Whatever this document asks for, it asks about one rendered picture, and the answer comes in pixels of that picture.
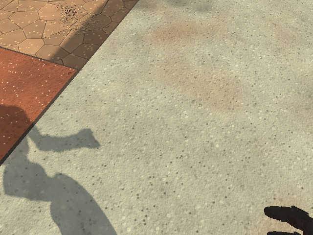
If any robot right hand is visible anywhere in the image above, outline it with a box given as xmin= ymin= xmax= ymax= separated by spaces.
xmin=264 ymin=206 xmax=313 ymax=235

